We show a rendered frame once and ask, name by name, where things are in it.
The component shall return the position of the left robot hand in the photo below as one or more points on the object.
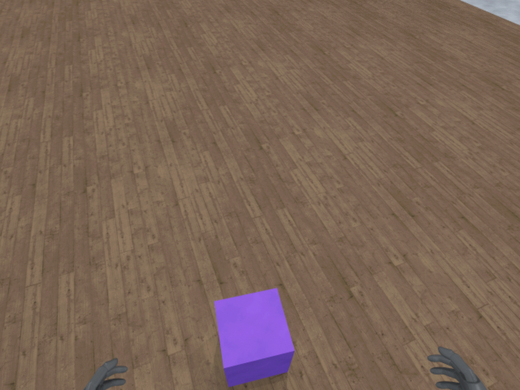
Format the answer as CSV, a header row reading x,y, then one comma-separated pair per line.
x,y
106,370

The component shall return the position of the carton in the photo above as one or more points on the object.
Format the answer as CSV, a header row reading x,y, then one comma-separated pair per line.
x,y
254,336

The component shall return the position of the right robot hand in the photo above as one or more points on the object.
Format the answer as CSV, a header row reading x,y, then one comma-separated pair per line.
x,y
467,379

